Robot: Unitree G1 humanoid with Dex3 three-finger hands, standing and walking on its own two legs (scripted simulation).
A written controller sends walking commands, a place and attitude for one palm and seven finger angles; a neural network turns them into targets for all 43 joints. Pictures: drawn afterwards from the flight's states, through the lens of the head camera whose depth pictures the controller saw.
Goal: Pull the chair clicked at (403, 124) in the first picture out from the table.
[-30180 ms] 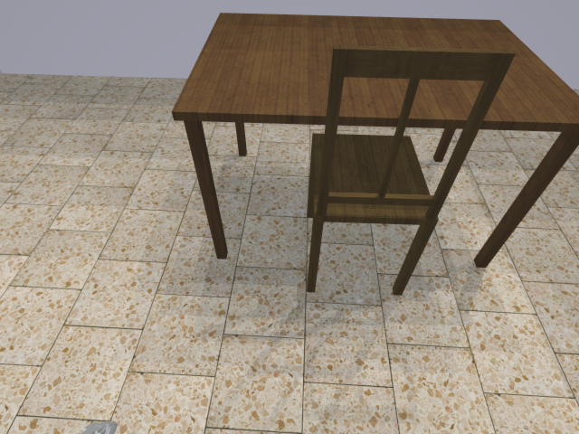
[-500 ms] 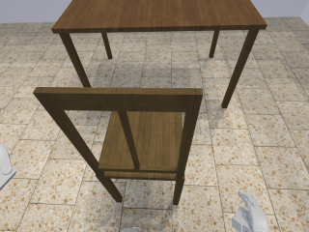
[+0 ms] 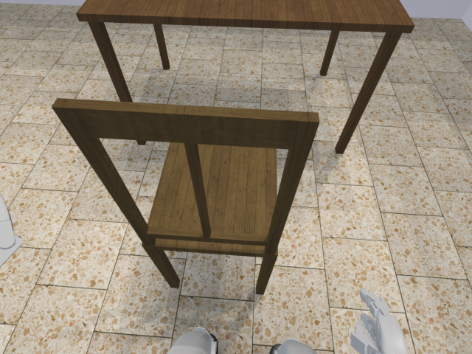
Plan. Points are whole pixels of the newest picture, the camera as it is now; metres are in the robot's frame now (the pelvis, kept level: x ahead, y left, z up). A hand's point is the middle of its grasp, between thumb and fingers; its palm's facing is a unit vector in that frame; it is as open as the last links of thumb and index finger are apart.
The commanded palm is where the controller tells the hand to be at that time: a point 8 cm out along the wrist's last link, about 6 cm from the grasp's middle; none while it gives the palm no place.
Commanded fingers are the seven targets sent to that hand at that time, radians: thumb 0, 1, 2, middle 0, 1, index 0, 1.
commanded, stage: step back with the hand held close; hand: left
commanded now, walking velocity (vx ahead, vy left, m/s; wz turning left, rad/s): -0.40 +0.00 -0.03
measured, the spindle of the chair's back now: (200, 198) +0.40 +0.11 -0.03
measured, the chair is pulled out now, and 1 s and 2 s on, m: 0.62 0.62 0.62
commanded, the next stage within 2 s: stop stepping back and stand still in 0.58 s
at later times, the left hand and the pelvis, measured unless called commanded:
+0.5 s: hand (6, 286) +0.16 +0.25 +0.17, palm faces +0.34 -0.76 -0.55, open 7.4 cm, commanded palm +0.09 +0.29 +0.19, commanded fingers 0.00 0.90 0.90 -0.20 -0.30 -0.20 -0.30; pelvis -0.05 -0.01 +0.01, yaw +1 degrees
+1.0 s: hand out of the picture +0.05 +0.22 +0.16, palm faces +0.34 -0.80 -0.50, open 7.4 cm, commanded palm -0.01 +0.27 +0.19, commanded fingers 0.00 0.90 0.90 -0.20 -0.30 -0.20 -0.30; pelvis -0.14 -0.03 +0.00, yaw +1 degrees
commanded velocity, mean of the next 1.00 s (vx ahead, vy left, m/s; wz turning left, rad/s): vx -0.19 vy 0.03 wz -0.01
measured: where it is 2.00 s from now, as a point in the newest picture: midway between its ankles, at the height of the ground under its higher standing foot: outside the picture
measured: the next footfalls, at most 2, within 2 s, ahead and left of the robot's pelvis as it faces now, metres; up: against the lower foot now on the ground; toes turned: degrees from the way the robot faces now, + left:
right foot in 0.14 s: +0.03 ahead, -0.13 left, +0.00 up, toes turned +0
left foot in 0.44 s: -0.03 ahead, +0.11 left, +0.00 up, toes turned +4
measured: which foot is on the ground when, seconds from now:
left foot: down 0.00-0.18, up 0.20-0.42, down 0.44-0.72, up 0.74-0.96, down 0.98-1.00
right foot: down 0.00-0.00, up 0.02-0.12, down 0.14-0.46, up 0.48-0.68, down 0.70-1.00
